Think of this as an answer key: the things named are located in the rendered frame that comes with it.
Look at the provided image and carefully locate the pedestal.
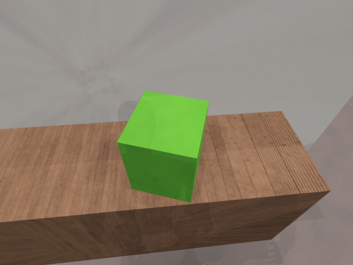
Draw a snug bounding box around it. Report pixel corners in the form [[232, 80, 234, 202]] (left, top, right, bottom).
[[0, 111, 331, 265]]

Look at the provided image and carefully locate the carton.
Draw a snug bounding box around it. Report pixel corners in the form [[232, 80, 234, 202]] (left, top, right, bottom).
[[117, 91, 209, 203]]

